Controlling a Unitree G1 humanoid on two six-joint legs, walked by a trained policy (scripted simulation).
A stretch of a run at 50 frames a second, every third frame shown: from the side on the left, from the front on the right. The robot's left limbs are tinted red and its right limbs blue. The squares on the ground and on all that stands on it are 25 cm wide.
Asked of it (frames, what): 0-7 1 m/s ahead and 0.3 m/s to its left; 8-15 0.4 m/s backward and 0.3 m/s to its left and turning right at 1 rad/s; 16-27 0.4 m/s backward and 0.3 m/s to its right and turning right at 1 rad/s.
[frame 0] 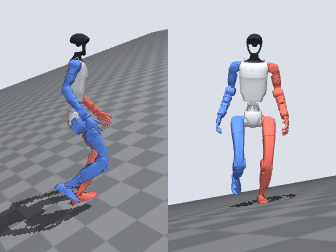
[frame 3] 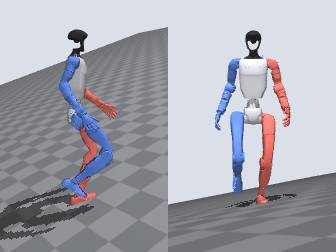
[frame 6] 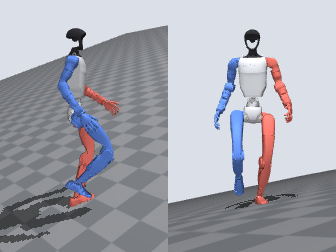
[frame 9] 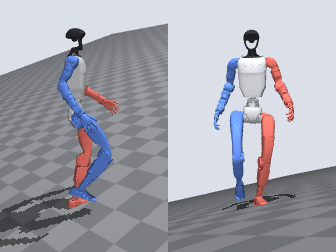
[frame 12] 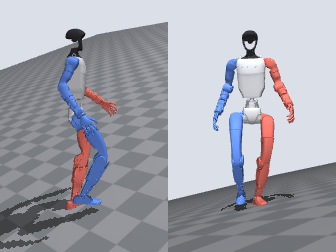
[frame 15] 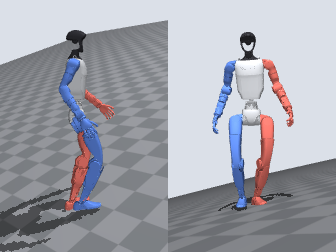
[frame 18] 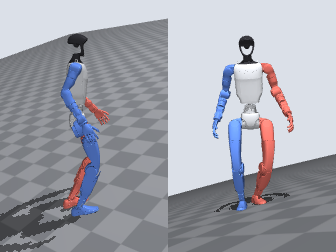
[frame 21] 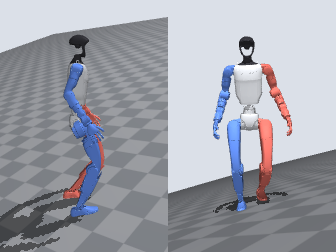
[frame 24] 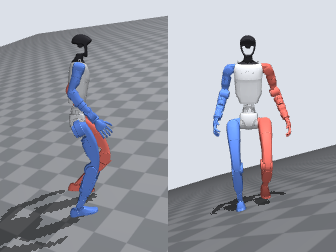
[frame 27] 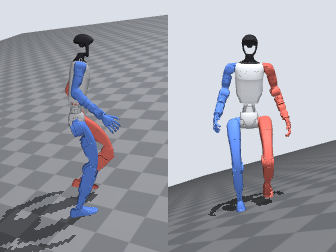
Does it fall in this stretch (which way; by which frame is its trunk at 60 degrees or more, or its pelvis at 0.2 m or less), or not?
no
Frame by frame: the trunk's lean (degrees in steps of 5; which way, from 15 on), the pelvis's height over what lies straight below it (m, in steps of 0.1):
0: 5, 0.7
3: 0, 0.8
6: 0, 0.8
9: 0, 0.8
12: 0, 0.8
15: 5, 0.8
18: 5, 0.7
21: 5, 0.7
24: 5, 0.7
27: 5, 0.8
